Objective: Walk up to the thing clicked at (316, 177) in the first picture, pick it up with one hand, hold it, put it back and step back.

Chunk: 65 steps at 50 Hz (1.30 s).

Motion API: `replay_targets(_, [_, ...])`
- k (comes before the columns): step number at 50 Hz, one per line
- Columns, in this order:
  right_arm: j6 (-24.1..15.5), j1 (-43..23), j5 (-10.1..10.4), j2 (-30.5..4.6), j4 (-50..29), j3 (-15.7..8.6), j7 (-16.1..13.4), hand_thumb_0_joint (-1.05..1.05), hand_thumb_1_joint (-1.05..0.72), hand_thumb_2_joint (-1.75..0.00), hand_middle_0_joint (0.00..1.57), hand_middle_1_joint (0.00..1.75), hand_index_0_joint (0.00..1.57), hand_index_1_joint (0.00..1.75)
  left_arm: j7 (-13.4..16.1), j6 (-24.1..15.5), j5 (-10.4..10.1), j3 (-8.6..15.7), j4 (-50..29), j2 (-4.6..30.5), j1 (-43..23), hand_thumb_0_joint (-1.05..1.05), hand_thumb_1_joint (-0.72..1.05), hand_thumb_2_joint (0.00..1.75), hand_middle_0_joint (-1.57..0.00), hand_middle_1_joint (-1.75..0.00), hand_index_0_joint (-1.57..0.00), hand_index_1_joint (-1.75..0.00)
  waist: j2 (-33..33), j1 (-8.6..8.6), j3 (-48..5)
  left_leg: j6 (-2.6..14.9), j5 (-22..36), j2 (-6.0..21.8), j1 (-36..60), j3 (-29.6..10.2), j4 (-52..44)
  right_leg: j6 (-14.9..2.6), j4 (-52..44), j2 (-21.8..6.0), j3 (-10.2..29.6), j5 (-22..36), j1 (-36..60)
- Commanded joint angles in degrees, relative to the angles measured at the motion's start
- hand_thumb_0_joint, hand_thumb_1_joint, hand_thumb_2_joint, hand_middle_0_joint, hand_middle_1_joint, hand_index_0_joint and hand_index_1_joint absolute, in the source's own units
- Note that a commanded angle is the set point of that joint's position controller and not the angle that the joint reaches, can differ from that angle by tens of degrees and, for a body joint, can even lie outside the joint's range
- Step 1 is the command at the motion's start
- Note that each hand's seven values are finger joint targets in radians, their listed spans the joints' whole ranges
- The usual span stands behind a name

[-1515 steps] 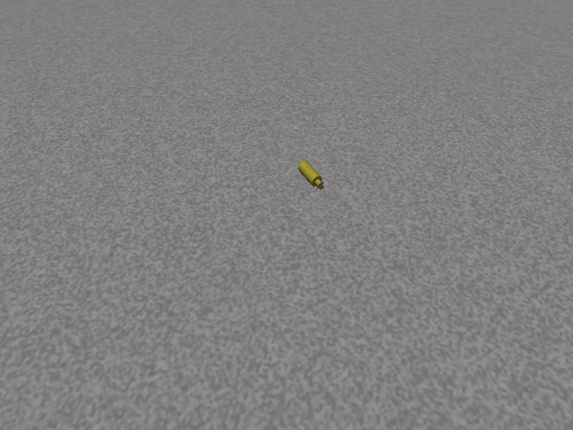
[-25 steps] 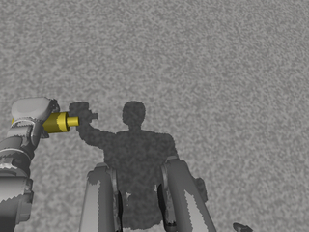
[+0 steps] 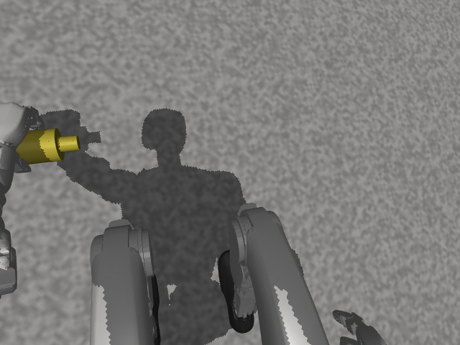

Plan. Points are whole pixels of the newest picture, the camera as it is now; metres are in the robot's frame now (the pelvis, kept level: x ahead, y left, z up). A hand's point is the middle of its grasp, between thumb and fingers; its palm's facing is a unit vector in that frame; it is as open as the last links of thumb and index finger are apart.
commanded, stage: crouch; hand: left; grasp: from above
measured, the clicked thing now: (27, 147) +0.46 +0.30 -0.21
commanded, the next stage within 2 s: lower in 0.48 s
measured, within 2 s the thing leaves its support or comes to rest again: neither
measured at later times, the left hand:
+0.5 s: hand (26, 149) +0.46 +0.31 -0.24, palm faces -0.48 -0.05 -0.88, open 8.6 cm
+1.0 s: hand (38, 155) +0.46 +0.31 -0.30, palm faces -0.49 -0.08 -0.87, open 8.5 cm
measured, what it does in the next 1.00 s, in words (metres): lowers itself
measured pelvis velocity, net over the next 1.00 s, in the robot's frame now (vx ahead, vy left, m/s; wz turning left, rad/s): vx -0.01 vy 0.00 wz -0.08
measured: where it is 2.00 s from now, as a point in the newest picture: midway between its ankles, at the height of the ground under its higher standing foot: (193, 314)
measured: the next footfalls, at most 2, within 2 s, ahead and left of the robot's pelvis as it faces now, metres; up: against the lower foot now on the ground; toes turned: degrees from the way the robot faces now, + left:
none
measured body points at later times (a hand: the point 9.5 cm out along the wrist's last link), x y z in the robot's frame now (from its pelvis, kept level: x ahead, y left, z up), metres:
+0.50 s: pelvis -0.01 +0.00 -0.05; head +0.26 +0.07 +0.30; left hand +0.48 +0.31 -0.19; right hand +0.03 -0.28 -0.14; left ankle +0.07 +0.11 -0.37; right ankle +0.09 -0.12 -0.37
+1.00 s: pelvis -0.01 +0.00 -0.08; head +0.28 +0.09 +0.26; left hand +0.49 +0.32 -0.25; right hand +0.03 -0.27 -0.16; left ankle +0.07 +0.11 -0.37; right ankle +0.09 -0.12 -0.37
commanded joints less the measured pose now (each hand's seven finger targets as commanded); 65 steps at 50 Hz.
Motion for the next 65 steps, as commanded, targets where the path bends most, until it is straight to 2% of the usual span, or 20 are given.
replay_targets(1, [-0.1, 14.2, 0.0, -13.9, -0.3, -4.7, -0.1, 0.00, -0.91, -0.90, 0.20, 0.30, 0.20, 0.30, 1.9, -0.6, -0.8, 2.8, -10.8, 18.9, -20.3, 0.00, 0.88, 0.55, -1.22, -0.41, -1.23, -0.40, 19.3, 0.82, -43.0, -0.86, 19.2, 0.1, 39.4, -0.6, -11.7, -3.52, -9.8, 0.7, -1.5, 15.0, 13.1])
replay_targets(4, [0.3, 15.1, -0.2, -14.5, -0.6, -4.4, 0.5, 0.00, -0.91, -0.90, 0.20, 0.30, 0.20, 0.30, 1.4, -1.4, -0.8, 3.0, -10.8, 19.1, -20.3, 0.00, 0.90, 0.57, -1.23, -0.43, -1.24, -0.41, 19.3, -0.31, -42.5, -1.21, 21.7, 0.3, 39.7, -1.4, -10.3, -3.20, -8.4, 0.4, -1.9, 16.1, 12.1])
replay_targets(6, [0.6, 15.0, -0.2, -14.9, -0.6, -4.2, 0.6, 0.00, -0.91, -0.90, 0.20, 0.30, 0.20, 0.30, 1.4, -2.0, -0.4, 3.8, -11.3, 21.3, -21.6, 0.00, 0.88, 0.56, -1.22, -0.41, -1.23, -0.40, 20.1, -0.08, -42.5, -1.14, 20.2, 0.4, 39.2, -1.4, -9.7, -3.28, -7.6, 0.6, -2.1, 15.3, 11.0])
replay_targets(8, [0.5, 15.0, -0.6, -15.1, -0.8, -3.6, 0.9, 0.00, -0.91, -0.90, 0.20, 0.30, 0.20, 0.30, 1.6, -2.6, -0.9, 3.8, -11.2, 20.8, -20.9, 0.00, 0.87, 0.55, -1.22, -0.41, -1.23, -0.40, 21.1, -0.48, -40.9, -1.59, 20.4, 0.4, 38.9, -2.1, -9.5, -3.21, -6.5, 0.1, -2.4, 15.1, 9.9])
replay_targets(14, [0.8, 14.7, -1.0, -15.4, -0.8, -2.5, 1.2, 0.00, -0.91, -0.90, 0.20, 0.30, 0.20, 0.30, 2.8, -3.8, -0.1, 5.4, -10.6, 24.9, -22.8, 0.00, 0.89, 0.54, -1.22, -0.41, -1.24, -0.39, 21.3, -0.90, -40.9, -0.74, 16.8, 0.2, 34.5, -0.5, -6.5, -3.05, -5.5, 0.8, -2.5, 15.5, 11.4])
replay_targets(19, [0.7, 14.0, -1.3, -15.7, -0.6, -1.4, 1.0, 0.00, -0.91, -0.90, 0.20, 0.30, 0.20, 0.30, 3.1, -4.0, 0.5, 4.8, -9.0, 25.9, -24.5, 0.00, 0.90, 0.53, -1.22, -0.40, -1.24, -0.38, 21.8, -1.65, -38.6, -0.58, 13.8, 0.4, 32.0, -0.6, -5.3, -3.13, -4.3, 1.0, -3.2, 13.7, 9.1])
replay_targets(26, [1.0, 13.2, -1.4, -16.2, -0.8, -0.3, 0.9, 0.00, -0.91, -0.90, 0.20, 0.30, 0.20, 0.30, 3.2, -3.7, 0.6, 4.8, -7.6, 27.7, -23.3, 0.00, 0.91, 0.53, -1.23, -0.40, -1.25, -0.39, 21.9, -1.36, -38.7, -0.50, 14.3, 0.3, 29.3, -0.5, -4.1, -3.04, -2.7, 1.5, -3.8, 14.9, 10.7])
replay_targets(30, [1.3, 13.2, -1.3, -16.2, -1.1, 0.3, 1.0, 0.00, -0.91, -0.90, 0.20, 0.30, 0.20, 0.30, 2.7, -3.4, 0.5, 4.1, -7.6, 28.2, -23.8, 0.00, 0.89, 0.51, -1.25, -0.35, -1.25, -0.35, 21.9, -2.00, -39.1, -0.26, 15.9, 0.5, 29.0, -0.4, -2.2, -2.81, -2.4, 1.9, -3.9, 16.5, 11.5])
replay_targets(33, [1.4, 12.9, -1.4, -16.3, -1.1, 1.1, 1.1, 0.00, -0.91, -0.90, 0.20, 0.30, 0.20, 0.30, 2.4, -3.4, 0.5, 2.9, -5.0, 26.8, -23.6, 0.00, 0.86, 0.50, -1.24, -0.33, -1.24, -0.33, 20.6, -3.03, -36.2, -0.19, 15.7, 0.6, 27.1, -1.0, -1.5, -2.85, -1.5, 2.0, -4.5, 16.3, 9.5])
replay_targets(36, [1.2, 12.4, -1.5, -16.5, -1.4, 1.8, 1.1, 0.00, -0.90, -0.90, 0.20, 0.30, 0.20, 0.30, 2.6, -3.9, 0.3, 3.1, -2.8, 27.9, -23.0, 0.00, 0.85, 0.44, -1.21, -0.33, -1.22, -0.32, 19.5, -3.43, -33.6, -0.14, 13.8, 0.5, 24.2, -1.2, -0.8, -2.88, -0.8, 1.9, -5.0, 15.1, 9.2])
replay_targets(39, [1.1, 12.3, -1.8, -16.9, -1.5, 2.5, 1.1, 0.00, -0.90, -0.90, 0.20, 0.30, 0.20, 0.30, 2.9, -4.9, 0.7, 2.9, -3.0, 28.3, -24.3, 0.00, 0.87, 0.43, -1.22, -0.33, -1.23, -0.32, 20.7, -4.13, -33.6, -0.26, 14.1, 0.5, 24.3, -1.2, 0.1, -2.83, -0.1, 2.2, -5.3, 15.6, 9.6])
replay_targets(43, [1.0, 11.6, -2.1, -17.5, -1.9, 2.8, 1.1, 0.00, -0.90, -0.90, 0.20, 0.30, 0.20, 0.30, 4.2, -5.7, 1.0, 4.6, -4.9, 31.0, -24.5, 0.00, 0.92, 0.44, -1.24, -0.37, -1.26, -0.35, 24.3, -3.41, -36.0, -0.87, 16.8, 0.9, 28.7, -2.1, 0.3, -3.13, 1.7, 2.3, -6.0, 16.8, 8.1])
replay_targets(46, [0.7, 11.4, -2.7, -18.0, -1.8, 3.0, 1.2, 0.00, -0.90, -0.90, 0.20, 0.30, 0.20, 0.30, 4.9, -6.1, 1.5, 4.8, -4.9, 31.2, -24.5, 0.00, 0.94, 0.45, -1.25, -0.37, -1.27, -0.35, 25.2, -4.53, -34.4, -1.03, 16.9, 1.1, 28.7, -2.3, 1.1, -3.17, 2.2, 2.3, -6.4, 16.7, 7.1])
replay_targets(49, [0.5, 10.4, -2.9, -18.4, -2.4, 2.7, 1.1, 0.00, -0.90, -0.90, 0.20, 0.30, 0.20, 0.30, 6.3, -6.2, 1.7, 6.3, -6.7, 33.4, -24.9, 0.00, 0.97, 0.46, -1.26, -0.40, -1.28, -0.37, 27.6, -3.70, -36.3, -1.23, 17.0, 1.3, 29.4, -2.5, 1.3, -3.40, 3.2, 2.4, -6.8, 16.6, 6.6])
replay_targets(51, [0.4, 10.1, -3.0, -18.4, -2.2, 2.9, 1.1, 0.00, -0.90, -0.89, 0.20, 0.30, 0.20, 0.30, 6.8, -6.0, 1.8, 5.4, -6.3, 32.4, -24.1, 0.00, 0.92, 0.48, -1.24, -0.34, -1.26, -0.33, 27.9, -4.24, -35.6, -1.21, 17.0, 1.4, 29.5, -2.6, 1.9, -3.44, 3.4, 2.5, -6.7, 16.7, 5.8])
replay_targets(56, [-0.4, 10.3, -3.3, -19.2, -1.9, 3.5, 1.4, 0.00, -0.89, -0.89, 0.20, 0.30, 0.20, 0.30, 8.0, -5.2, 1.8, 5.7, -3.2, 32.6, -24.5, 0.00, 0.89, 0.47, -1.21, -0.34, -1.22, -0.32, 26.4, -5.63, -33.4, -1.11, 17.5, 1.5, 27.2, -2.8, 3.3, -3.37, 4.0, 2.7, -7.4, 17.5, 5.9])
replay_targets(60, [-1.0, 9.5, -3.2, -18.8, -2.3, 4.9, 1.5, 0.00, -0.89, -0.89, 0.20, 0.30, 0.20, 0.30, 8.5, -4.7, 1.9, 4.3, -1.6, 33.2, -24.3, 0.00, 0.87, 0.44, -1.19, -0.33, -1.21, -0.31, 26.3, -5.36, -33.3, -0.73, 17.9, 1.7, 25.8, -2.7, 4.1, -3.07, 4.1, 3.3, -7.4, 18.6, 8.2])
replay_targets(61, [-1.1, 9.8, -3.3, -19.7, -2.5, 4.7, 1.4, 0.00, -0.89, -0.89, 0.20, 0.30, 0.20, 0.30, 8.6, -4.6, 1.7, 5.1, -0.5, 33.8, -24.0, 0.00, 0.89, 0.44, -1.19, -0.35, -1.22, -0.32, 24.6, -6.01, -33.1, -0.75, 18.1, 1.5, 25.4, -2.9, 4.4, -3.19, 4.0, 3.1, -7.7, 18.6, 8.0])
replay_targets(64, [-1.5, 9.6, -3.2, -19.3, -2.4, 5.5, 1.6, 0.00, -0.89, -0.89, 0.20, 0.30, 0.20, 0.30, 8.7, -4.3, 1.3, 4.4, 0.8, 34.0, -23.0, 0.00, 0.86, 0.44, -1.18, -0.35, -1.20, -0.33, 24.7, -5.42, -32.8, -0.52, 18.3, 1.7, 24.6, -2.5, 4.7, -2.97, 4.0, 3.5, -7.5, 19.3, 9.8])
replay_targets(65, [-1.7, 9.8, -3.3, -20.0, -2.8, 5.6, 1.5, 0.00, -0.89, -0.89, 0.20, 0.30, 0.20, 0.30, 8.7, -4.3, 1.2, 4.6, 1.4, 34.0, -22.9, 0.00, 0.88, 0.43, -1.18, -0.36, -1.21, -0.33, 24.5, -6.39, -31.7, -0.74, 19.0, 1.7, 24.6, -2.7, 5.1, -3.05, 4.1, 3.4, -7.9, 19.5, 9.4])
